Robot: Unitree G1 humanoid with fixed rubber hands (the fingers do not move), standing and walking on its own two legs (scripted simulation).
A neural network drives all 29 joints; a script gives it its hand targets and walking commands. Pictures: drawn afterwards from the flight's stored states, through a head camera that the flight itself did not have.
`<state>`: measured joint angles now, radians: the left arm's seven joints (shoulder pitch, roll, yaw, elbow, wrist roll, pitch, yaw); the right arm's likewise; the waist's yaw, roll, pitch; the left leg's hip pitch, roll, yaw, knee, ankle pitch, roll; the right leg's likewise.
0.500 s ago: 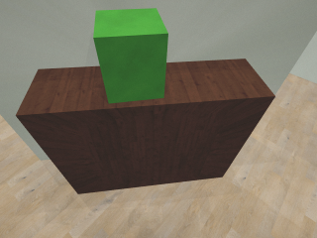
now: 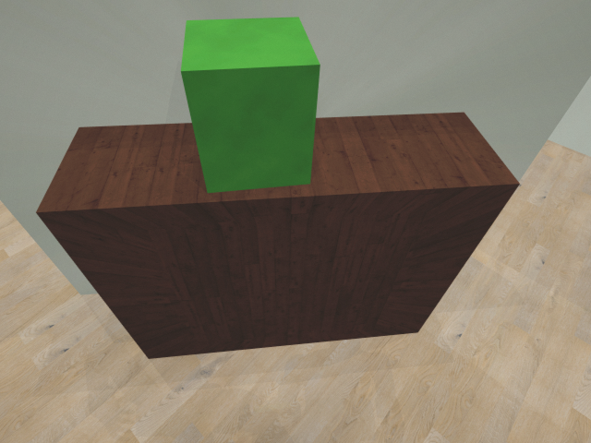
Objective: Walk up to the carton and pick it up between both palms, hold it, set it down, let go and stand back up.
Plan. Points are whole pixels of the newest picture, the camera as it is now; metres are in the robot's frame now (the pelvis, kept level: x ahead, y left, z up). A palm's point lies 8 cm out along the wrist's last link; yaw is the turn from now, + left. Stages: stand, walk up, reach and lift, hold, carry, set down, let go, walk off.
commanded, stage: walk up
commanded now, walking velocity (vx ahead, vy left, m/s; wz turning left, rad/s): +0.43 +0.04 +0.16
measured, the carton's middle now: (252, 107) +0.68 +0.06 +0.10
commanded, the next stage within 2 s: none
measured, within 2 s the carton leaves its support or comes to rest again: neither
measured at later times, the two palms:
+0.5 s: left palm (98, 419) +0.20 +0.30 -0.14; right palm out of the picture +0.02 -0.16 -0.09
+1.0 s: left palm (139, 363) +0.27 +0.24 -0.11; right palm (434, 362) +0.27 -0.26 -0.16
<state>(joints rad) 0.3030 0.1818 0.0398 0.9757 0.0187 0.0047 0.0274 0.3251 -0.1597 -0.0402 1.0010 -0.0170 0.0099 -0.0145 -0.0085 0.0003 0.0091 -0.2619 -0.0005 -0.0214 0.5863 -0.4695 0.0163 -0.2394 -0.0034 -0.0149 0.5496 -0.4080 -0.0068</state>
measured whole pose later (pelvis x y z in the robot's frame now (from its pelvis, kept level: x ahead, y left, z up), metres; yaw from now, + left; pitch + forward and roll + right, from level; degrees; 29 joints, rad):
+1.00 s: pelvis +0.24 -0.01 +0.00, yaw +3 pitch -2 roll +3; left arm 0.19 0.19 0.04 0.98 0.01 -0.02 0.05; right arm 0.23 -0.22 -0.08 1.01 -0.02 0.07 -0.03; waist 0.02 0.04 0.14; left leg -0.45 0.00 -0.01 1.18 -0.50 -0.06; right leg -0.31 -0.09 -0.16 0.49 -0.15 -0.05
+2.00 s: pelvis +0.16 -0.01 +0.01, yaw +2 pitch -1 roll +3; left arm 0.56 0.14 0.00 1.10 0.01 -0.06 0.02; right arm 0.28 -0.22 -0.07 1.06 -0.03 0.03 0.02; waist 0.02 0.04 -0.03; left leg -0.59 0.05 0.02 1.01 -0.10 -0.02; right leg 0.13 0.02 -0.11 0.19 -0.31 -0.07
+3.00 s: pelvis +0.23 -0.07 +0.01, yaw +3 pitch +0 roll +5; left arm 0.23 0.24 0.06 0.96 0.01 0.04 0.06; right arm 0.19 -0.32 -0.12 0.94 -0.04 0.11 0.01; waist 0.02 0.06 0.08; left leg -0.51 -0.12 -0.16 1.34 -0.37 -0.07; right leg -0.32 -0.09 -0.01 0.49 -0.17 -0.02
